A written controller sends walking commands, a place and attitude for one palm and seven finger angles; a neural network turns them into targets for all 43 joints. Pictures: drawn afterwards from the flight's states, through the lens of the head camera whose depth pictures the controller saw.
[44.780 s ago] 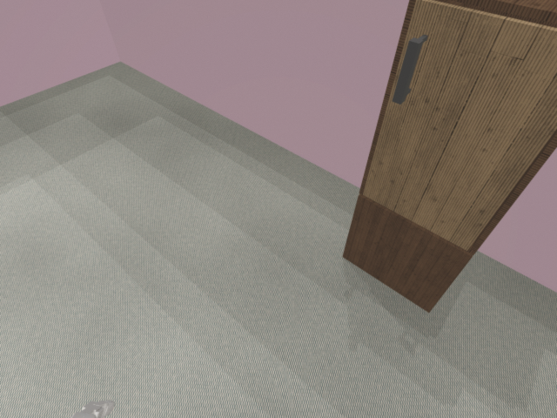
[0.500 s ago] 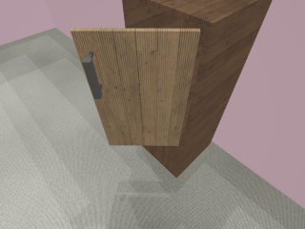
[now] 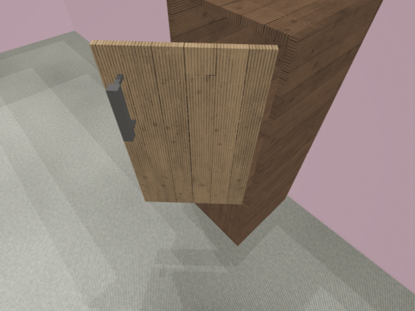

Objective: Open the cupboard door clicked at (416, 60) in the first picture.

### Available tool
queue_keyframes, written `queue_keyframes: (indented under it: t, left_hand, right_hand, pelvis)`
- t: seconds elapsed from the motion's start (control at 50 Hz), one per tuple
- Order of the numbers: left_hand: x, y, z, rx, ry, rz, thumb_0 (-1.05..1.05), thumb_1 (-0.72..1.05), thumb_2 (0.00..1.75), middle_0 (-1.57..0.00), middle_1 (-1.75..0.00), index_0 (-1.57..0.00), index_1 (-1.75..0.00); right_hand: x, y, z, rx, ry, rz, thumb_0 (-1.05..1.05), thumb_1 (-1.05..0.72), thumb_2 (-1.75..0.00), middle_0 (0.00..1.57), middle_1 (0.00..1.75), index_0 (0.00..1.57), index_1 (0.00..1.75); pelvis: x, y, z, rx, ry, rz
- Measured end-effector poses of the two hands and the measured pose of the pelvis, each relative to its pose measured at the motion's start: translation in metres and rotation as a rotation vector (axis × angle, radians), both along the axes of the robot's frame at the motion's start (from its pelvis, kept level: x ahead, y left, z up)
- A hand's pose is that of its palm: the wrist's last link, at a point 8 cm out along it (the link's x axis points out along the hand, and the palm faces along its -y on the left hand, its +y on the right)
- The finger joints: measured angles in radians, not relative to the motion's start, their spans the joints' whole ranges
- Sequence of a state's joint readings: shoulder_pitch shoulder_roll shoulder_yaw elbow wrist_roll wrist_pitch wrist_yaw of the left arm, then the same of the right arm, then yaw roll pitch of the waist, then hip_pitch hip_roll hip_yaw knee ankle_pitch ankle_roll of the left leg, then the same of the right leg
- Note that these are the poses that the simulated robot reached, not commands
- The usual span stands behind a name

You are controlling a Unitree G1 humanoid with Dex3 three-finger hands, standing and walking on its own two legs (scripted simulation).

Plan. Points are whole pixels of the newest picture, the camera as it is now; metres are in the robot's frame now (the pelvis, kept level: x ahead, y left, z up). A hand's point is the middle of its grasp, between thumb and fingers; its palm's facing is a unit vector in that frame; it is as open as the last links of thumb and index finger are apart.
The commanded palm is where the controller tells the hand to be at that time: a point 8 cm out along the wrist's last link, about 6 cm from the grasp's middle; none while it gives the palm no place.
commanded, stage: raise the hand with hooked fingers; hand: left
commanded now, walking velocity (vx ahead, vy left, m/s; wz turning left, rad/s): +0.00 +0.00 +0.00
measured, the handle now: (124, 109) +0.49 +0.22 +0.11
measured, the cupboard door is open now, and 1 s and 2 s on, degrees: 46 46 46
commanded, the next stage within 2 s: none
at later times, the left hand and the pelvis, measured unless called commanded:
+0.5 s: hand (90, 309) +0.13 +0.21 -0.01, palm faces +0.24 -0.97 -0.09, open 9.3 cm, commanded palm +0.13 +0.25 +0.00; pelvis -0.02 -0.03 -0.06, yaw +4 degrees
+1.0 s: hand (76, 256) +0.20 +0.24 +0.04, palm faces +0.05 -1.00 -0.08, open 12.3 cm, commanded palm +0.17 +0.29 +0.06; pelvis -0.03 +0.00 -0.03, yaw +2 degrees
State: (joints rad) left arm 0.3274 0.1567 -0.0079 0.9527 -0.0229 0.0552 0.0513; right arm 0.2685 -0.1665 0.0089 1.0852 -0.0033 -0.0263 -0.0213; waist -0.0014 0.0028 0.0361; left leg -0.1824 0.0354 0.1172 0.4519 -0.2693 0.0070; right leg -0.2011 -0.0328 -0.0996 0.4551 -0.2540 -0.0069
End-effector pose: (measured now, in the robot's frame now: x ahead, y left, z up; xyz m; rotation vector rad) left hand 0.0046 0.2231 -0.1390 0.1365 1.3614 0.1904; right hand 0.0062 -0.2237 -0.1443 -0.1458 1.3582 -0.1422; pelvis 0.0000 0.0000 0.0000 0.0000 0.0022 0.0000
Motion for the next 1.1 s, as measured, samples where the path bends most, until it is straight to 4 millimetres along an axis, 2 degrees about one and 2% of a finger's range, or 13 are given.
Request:
queue_keyframes:
  t: [0.06, 0.14, 0.22, 0.32, 0.38, 0.42, 0.52, 0.58, 0.64, 0.72, 0.84, 1.02, 1.1]
  left_hand:
    - [0.059, 0.019, 0.048, 0.099, -0.382, 0.055, 0.04, 0.94, 0.89, -0.20, -0.31, -0.20, -0.31]
    - [0.140, 0.018, 0.126, 0.128, -0.863, 0.029, 0.04, 0.89, 0.87, -0.20, -0.34, -0.20, -0.34]
    - [0.183, -0.001, 0.163, 0.019, -1.228, -0.065, 0.02, 0.81, 0.84, -0.20, -0.38, -0.20, -0.38]
    - [0.157, -0.014, 0.127, -0.126, -1.281, -0.171, 0.01, 0.69, 0.80, -0.21, -0.45, -0.21, -0.45]
    - [0.122, -0.001, 0.104, -0.104, -1.177, -0.124, 0.01, 0.62, 0.77, -0.22, -0.49, -0.22, -0.49]
    - [0.101, 0.012, 0.103, -0.040, -1.159, -0.068, 0.02, 0.57, 0.75, -0.23, -0.52, -0.23, -0.52]
    - [0.096, 0.032, 0.141, 0.100, -1.361, -0.059, 0.02, 0.45, 0.70, -0.23, -0.60, -0.23, -0.60]
    - [0.123, 0.028, 0.156, 0.039, -1.454, -0.172, 0.02, 0.38, 0.67, -0.23, -0.64, -0.23, -0.64]
    - [0.156, 0.023, 0.156, -0.077, -1.388, -0.291, 0.02, 0.31, 0.64, -0.23, -0.69, -0.24, -0.69]
    - [0.176, 0.029, 0.157, -0.149, -1.249, -0.278, 0.01, 0.21, 0.60, -0.25, -0.75, -0.25, -0.75]
    - [0.165, 0.056, 0.188, -0.012, -1.336, -0.139, 0.01, 0.08, 0.54, -0.26, -0.84, -0.26, -0.84]
    - [0.172, 0.068, 0.186, -0.049, -1.310, -0.206, 0.01, -0.14, 0.45, -0.27, -0.97, -0.27, -0.97]
    - [0.183, 0.078, 0.209, -0.025, -1.385, -0.206, 0.00, -0.23, 0.41, -0.28, -1.03, -0.28, -1.03]
  right_hand:
    - [0.029, -0.010, 0.009, -0.040, -0.206, 0.015, 0.01, -0.93, -0.90, 0.20, 0.30, 0.20, 0.30]
    - [0.083, -0.022, 0.020, -0.059, -0.466, 0.034, 0.01, -0.92, -0.90, 0.20, 0.30, 0.20, 0.30]
    - [0.137, -0.033, 0.041, -0.074, -0.686, 0.063, 0.01, -0.91, -0.90, 0.20, 0.30, 0.20, 0.30]
    - [0.185, -0.044, 0.064, -0.100, -0.831, 0.145, 0.01, -0.91, -0.90, 0.20, 0.30, 0.20, 0.30]
    - [0.204, -0.048, 0.068, -0.121, -0.859, 0.195, 0.01, -0.91, -0.90, 0.20, 0.30, 0.20, 0.30]
    - [0.211, -0.046, 0.066, -0.124, -0.865, 0.220, 0.01, -0.90, -0.90, 0.20, 0.30, 0.20, 0.30]
    - [0.210, -0.029, 0.043, -0.085, -0.832, 0.269, 0.00, -0.90, -0.90, 0.20, 0.30, 0.20, 0.30]
    - [0.193, -0.017, 0.024, -0.042, -0.787, 0.264, 0.01, -0.90, -0.90, 0.20, 0.30, 0.20, 0.30]
    - [0.168, -0.010, 0.013, -0.009, -0.733, 0.211, 0.01, -0.90, -0.90, 0.20, 0.30, 0.20, 0.30]
    - [0.132, -0.012, 0.014, -0.005, -0.679, 0.107, 0.01, -0.90, -0.89, 0.21, 0.30, 0.20, 0.30]
    - [0.099, -0.025, 0.024, -0.061, -0.631, 0.070, 0.01, -0.90, -0.90, 0.21, 0.30, 0.20, 0.30]
    - [0.109, -0.030, 0.042, -0.130, -0.674, 0.132, 0.01, -0.90, -0.90, 0.20, 0.30, 0.20, 0.30]
    - [0.125, -0.019, 0.058, -0.125, -0.750, 0.141, 0.01, -0.90, -0.90, 0.20, 0.30, 0.20, 0.30]
  pelvis:
    - [0.003, -0.001, -0.002, 0.012, 0.002, 0.009]
    - [0.002, 0.000, -0.007, 0.009, 0.017, 0.039]
    - [-0.004, -0.006, -0.019, 0.016, 0.084, 0.022]
    - [-0.010, -0.020, -0.039, 0.024, 0.140, 0.013]
    - [-0.011, -0.025, -0.048, 0.017, 0.155, 0.025]
    - [-0.012, -0.027, -0.051, 0.005, 0.157, 0.039]
    - [-0.018, -0.028, -0.059, -0.025, 0.163, 0.075]
    - [-0.024, -0.028, -0.061, -0.035, 0.160, 0.080]
    - [-0.029, -0.026, -0.058, -0.031, 0.157, 0.068]
    - [-0.027, -0.021, -0.047, -0.015, 0.146, 0.040]
    - [-0.023, -0.012, -0.035, -0.008, 0.122, 0.026]
    - [-0.029, 0.000, -0.029, -0.020, 0.083, 0.038]
    - [-0.027, 0.004, -0.024, -0.021, 0.056, 0.036]
